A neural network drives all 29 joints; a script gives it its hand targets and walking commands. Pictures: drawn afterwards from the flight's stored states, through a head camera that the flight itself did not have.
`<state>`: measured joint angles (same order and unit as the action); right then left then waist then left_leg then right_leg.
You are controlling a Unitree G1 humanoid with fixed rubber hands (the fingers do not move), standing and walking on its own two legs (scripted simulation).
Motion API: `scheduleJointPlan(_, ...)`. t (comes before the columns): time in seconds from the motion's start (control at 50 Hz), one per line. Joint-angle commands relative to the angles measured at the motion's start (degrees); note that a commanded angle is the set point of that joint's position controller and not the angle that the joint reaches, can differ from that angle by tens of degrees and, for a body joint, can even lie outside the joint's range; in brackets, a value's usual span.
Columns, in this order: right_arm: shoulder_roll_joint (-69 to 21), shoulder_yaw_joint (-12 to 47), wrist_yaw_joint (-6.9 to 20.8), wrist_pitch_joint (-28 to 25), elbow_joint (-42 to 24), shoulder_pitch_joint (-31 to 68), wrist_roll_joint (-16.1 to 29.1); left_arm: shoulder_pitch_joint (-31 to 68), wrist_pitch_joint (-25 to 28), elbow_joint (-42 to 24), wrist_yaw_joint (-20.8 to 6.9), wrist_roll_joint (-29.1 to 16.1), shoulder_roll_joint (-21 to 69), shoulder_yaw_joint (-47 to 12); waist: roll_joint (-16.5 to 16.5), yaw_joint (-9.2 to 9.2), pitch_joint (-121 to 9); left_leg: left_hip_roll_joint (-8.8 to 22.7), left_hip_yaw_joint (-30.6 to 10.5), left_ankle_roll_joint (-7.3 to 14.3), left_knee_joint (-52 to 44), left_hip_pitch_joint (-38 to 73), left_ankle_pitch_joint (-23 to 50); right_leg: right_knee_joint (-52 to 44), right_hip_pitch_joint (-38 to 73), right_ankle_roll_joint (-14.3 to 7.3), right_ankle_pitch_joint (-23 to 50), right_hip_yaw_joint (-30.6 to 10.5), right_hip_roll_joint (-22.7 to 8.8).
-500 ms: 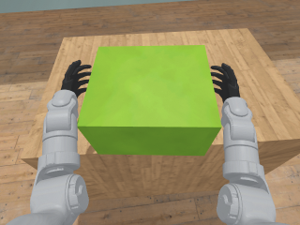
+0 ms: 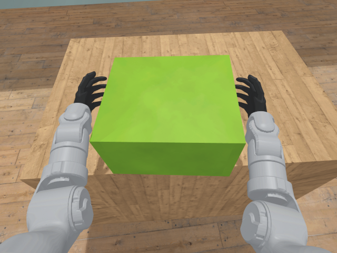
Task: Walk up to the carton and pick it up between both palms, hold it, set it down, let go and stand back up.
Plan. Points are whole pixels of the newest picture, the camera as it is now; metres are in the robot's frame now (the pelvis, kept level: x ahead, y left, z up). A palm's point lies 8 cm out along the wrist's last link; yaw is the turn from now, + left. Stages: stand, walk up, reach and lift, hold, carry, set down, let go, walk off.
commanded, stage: set down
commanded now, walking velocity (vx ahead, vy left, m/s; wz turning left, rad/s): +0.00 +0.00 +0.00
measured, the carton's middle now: (170, 115) +0.45 -0.04 +0.03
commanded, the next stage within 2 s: none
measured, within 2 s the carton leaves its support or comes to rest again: rests again in 0.50 s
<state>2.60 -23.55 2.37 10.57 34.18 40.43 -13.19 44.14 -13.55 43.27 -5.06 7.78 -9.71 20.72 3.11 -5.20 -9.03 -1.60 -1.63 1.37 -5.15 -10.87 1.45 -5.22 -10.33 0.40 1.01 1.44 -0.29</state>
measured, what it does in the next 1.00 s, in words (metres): stands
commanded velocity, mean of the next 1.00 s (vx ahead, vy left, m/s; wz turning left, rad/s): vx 0.00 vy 0.00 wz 0.00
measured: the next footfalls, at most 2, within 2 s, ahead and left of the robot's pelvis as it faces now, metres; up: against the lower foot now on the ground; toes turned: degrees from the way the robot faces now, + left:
none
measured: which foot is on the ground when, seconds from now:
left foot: down 0.00-1.00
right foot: down 0.00-1.00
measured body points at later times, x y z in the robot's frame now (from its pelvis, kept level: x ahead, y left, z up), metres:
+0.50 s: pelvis +0.01 +0.00 +0.00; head +0.08 -0.02 +0.44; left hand +0.47 +0.17 +0.07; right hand +0.42 -0.24 +0.07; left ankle -0.04 +0.10 -0.75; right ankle -0.05 -0.12 -0.75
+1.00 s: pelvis -0.01 +0.00 +0.00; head +0.08 -0.02 +0.44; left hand +0.47 +0.16 +0.07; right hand +0.42 -0.24 +0.05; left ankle -0.04 +0.10 -0.75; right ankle -0.05 -0.12 -0.75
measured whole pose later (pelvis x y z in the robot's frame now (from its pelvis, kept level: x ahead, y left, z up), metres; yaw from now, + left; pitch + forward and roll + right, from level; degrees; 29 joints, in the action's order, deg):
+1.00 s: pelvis -0.01 +0.00 +0.00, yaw -1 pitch +23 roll +0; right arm 5.9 -22.7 -0.5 -0.2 47.3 43.3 -7.9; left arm 51.3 5.8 65.8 -5.0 -2.3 -14.6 13.9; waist 3.5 -3.3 -14.2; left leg -1.4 -0.4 1.3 -5.0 -21.2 3.0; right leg -5.1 -21.0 0.4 2.9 0.3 -0.1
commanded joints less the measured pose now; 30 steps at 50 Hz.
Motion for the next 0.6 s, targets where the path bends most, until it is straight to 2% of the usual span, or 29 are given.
scheduleJointPlan(0.0, -24.1, 17.5, 5.4, -1.7, -3.2, 32.6, 1.7, 33.9, 6.7, -8.5, -8.6, -5.5, 23.0, -16.1, -0.8, -0.49, -31.9, 0.8, 1.9, -0.5, 2.0, 7.7, 22.8, 4.1, 21.3, 2.3, 35.4, 1.0, 1.2)
scheduleJointPlan(0.18, -24.9, 16.6, 5.7, -3.7, 0.1, 34.1, 1.5, 35.9, 10.1, -3.6, -8.5, -6.6, 23.1, -17.3, -0.4, -0.69, -34.7, 1.0, 1.8, -0.8, 3.4, 7.9, 24.7, 4.3, 17.9, 2.2, 36.1, 1.2, 1.1)
scheduleJointPlan(0.32, -26.1, 18.7, 5.6, -5.7, 1.9, 33.9, 3.6, 34.8, 12.5, -1.7, -8.1, -8.1, 24.1, -18.8, 0.0, -0.04, -37.0, 1.2, 1.9, -1.0, 6.1, 9.1, 29.6, 5.3, 16.2, 1.6, 39.4, 0.8, 0.8)
scheduleJointPlan(0.44, -26.2, 19.9, 5.4, -7.5, 3.0, 34.0, 4.8, 34.9, 14.5, -0.4, -7.9, -9.2, 24.3, -20.3, 0.3, -0.11, -38.7, 1.4, 1.8, -1.4, 8.1, 10.3, 32.0, 5.7, 14.1, 1.4, 39.5, 0.5, 0.8)
scheduleJointPlan(0.58, -24.6, 20.1, 5.1, -9.0, 4.8, 33.9, 5.7, 33.8, 16.8, 4.6, -7.8, -9.3, 22.7, -19.7, -1.1, -0.02, -36.7, 1.4, 1.9, -1.5, 7.6, 6.4, 28.7, 6.3, 15.1, 1.6, 38.2, -0.3, 0.8)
